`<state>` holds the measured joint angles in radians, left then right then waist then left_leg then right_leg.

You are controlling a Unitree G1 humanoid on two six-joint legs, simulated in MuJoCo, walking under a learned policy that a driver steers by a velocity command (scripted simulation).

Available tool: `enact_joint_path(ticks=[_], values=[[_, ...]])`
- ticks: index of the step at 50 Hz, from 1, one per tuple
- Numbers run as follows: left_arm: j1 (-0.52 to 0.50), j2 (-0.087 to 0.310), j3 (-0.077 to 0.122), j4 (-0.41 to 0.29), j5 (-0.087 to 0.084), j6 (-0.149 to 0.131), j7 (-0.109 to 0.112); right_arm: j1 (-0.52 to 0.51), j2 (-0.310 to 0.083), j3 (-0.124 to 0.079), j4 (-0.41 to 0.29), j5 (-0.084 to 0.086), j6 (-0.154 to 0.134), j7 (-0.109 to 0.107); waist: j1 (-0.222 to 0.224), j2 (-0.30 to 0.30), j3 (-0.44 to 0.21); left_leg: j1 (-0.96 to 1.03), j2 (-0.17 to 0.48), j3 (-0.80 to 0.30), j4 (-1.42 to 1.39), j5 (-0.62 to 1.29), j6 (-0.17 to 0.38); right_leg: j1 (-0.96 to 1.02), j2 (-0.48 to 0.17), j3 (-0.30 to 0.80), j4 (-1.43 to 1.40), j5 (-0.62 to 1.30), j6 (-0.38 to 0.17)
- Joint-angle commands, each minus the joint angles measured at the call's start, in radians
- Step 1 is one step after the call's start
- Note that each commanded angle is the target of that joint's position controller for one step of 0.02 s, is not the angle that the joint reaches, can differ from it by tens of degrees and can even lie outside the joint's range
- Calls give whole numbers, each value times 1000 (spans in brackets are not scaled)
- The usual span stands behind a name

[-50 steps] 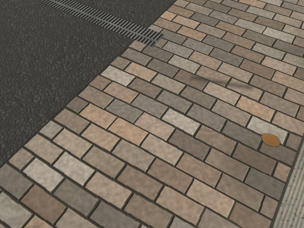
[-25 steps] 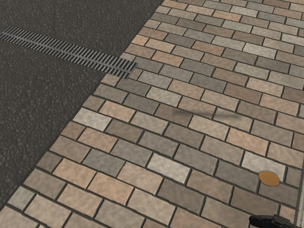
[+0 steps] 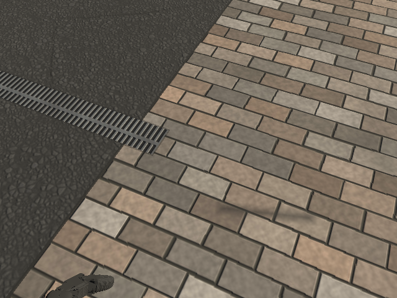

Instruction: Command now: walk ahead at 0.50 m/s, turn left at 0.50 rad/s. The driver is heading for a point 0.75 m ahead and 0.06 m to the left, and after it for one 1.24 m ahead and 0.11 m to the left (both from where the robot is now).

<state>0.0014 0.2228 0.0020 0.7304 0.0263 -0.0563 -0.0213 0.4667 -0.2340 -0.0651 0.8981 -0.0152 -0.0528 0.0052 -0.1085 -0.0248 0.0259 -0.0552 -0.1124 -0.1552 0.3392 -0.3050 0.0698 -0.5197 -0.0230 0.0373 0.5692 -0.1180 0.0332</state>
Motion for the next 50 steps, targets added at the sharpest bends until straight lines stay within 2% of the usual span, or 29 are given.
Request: enact_joint_path(ticks=[1,2,3,4,5,6,7,8,10,12,17,20,24,26,27,28,29,30,31,32,33,35,36,38,40,43,45,50], values=[[109,125,40,-39,-4,-32,17,-59,-191,-47,-81,0,-10,-8,131,101,-54,-111,214,-212,100,454,84,291,52,-21,-128,-40,-30],[214,173,57,-17,10,-47,31,-62,-166,-42,-90,10,-18,-1,175,34,-126,-175,150,-166,270,403,58,468,-26,48,-171,-59,-63],[362,262,77,-16,36,-49,49,-63,-88,-22,-134,37,-24,2,230,-111,-277,-335,74,-43,547,155,21,706,-284,308,-214,-261,-128],[356,317,94,-9,36,-29,47,20,-74,-17,-160,39,-16,-2,169,-279,-292,-567,-19,60,721,-280,13,767,-435,668,-315,-335,-217],[306,226,81,-17,24,-17,42,21,-129,-25,-125,8,5,-8,136,-135,-184,-627,78,57,832,-216,20,661,-413,640,-303,-426,-231],[254,138,61,-30,14,-18,36,-42,-125,-25,-120,-5,10,3,135,-28,-83,-619,108,56,836,-122,14,549,-351,492,-321,-371,-211],[225,111,52,-28,13,-23,32,-77,-103,-22,-128,-7,13,13,122,-27,-35,-595,134,65,808,-67,3,472,-302,358,-351,-235,-190],[229,102,49,-19,12,-29,34,-96,-103,-24,-134,-18,22,21,113,-64,-19,-582,151,77,793,-45,-8,437,-267,267,-365,-131,-174],[258,109,52,1,2,-45,31,-109,-98,-24,-145,-25,41,37,102,-90,-26,-572,156,95,806,1,-23,422,-233,154,-374,53,-166],[288,120,59,17,-7,-58,26,-159,-93,-21,-171,-23,50,47,98,-75,-32,-615,164,97,809,49,-32,443,-238,87,-383,168,-177],[343,130,66,51,-6,-55,24,-316,-79,-8,-232,-22,55,64,120,-61,11,-692,178,128,667,193,-51,468,-224,-60,-408,244,-182],[362,147,71,65,-7,-52,25,-417,-61,8,-268,-21,50,77,143,-66,38,-626,178,180,481,274,-35,464,-216,-138,-409,244,-166],[437,172,75,109,-4,-35,29,-489,-62,16,-300,-29,44,75,165,-65,61,-537,138,242,313,169,17,535,-246,-172,-369,364,-158],[453,198,77,131,-4,-22,31,-448,-73,11,-290,-36,37,61,138,-82,27,-427,80,273,262,75,57,577,-253,-200,-249,657,-151],[465,204,74,144,-5,-15,32,-363,-83,4,-262,-41,29,53,98,-80,-25,-308,46,271,217,61,79,578,-250,-208,-126,772,-148],[459,197,67,148,-13,-8,32,-202,-99,-7,-207,-50,15,42,21,-46,-114,-81,31,262,137,125,101,501,-220,-240,63,729,-132],[453,151,50,113,-19,-9,28,-36,-173,-27,-170,-70,6,24,-45,46,-249,210,236,43,129,48,144,283,-180,-233,344,362,-116],[533,44,28,71,-40,-8,9,-21,-280,-46,-171,-56,6,12,12,280,-375,457,573,-458,42,123,270,-76,11,-185,699,-470,-74],[406,164,64,74,-24,-1,22,-11,-267,-52,-176,-18,11,-2,-42,87,-334,363,540,-439,5,220,244,-133,12,2,773,-392,-89],[352,140,62,55,-37,-8,18,-85,-220,-35,-156,-16,6,-7,9,88,-178,223,492,-245,-9,321,205,-149,-20,32,741,-300,-100],[365,120,56,71,-36,-12,15,-136,-155,-16,-148,-16,-2,-3,55,66,-91,95,439,-131,-49,385,157,-109,-53,21,656,-247,-101],[430,105,59,117,-6,18,9,-203,-87,6,-145,-6,-18,-2,117,111,-38,-46,366,14,-114,383,92,-8,-72,9,578,-199,-86],[442,95,61,129,-1,31,3,-196,-75,10,-139,-6,-28,-2,123,114,-36,-75,355,44,-138,394,87,20,-64,5,577,-180,-83],[416,73,64,125,-3,43,-11,-173,-94,4,-117,-1,-46,-4,137,103,-13,-77,345,100,-178,409,83,-22,-61,2,561,-122,-78],[343,64,65,108,-2,47,-19,-147,-100,0,-98,-1,-54,-7,127,101,23,-63,341,151,-209,396,77,-102,-71,2,530,-45,-72],[243,61,64,78,0,46,-25,-110,-89,3,-74,-2,-54,-11,110,92,55,-22,336,215,-220,417,75,-186,-71,-6,434,50,-65],[177,48,56,56,2,42,-32,-100,-88,5,-62,-1,-54,-14,100,90,69,-8,327,265,-215,452,68,-178,-64,-38,320,108,-65],[34,39,40,-7,9,39,-48,-23,-115,1,-13,-4,-44,-29,63,84,94,113,362,342,-168,625,53,-143,-35,-141,113,96,-112]])
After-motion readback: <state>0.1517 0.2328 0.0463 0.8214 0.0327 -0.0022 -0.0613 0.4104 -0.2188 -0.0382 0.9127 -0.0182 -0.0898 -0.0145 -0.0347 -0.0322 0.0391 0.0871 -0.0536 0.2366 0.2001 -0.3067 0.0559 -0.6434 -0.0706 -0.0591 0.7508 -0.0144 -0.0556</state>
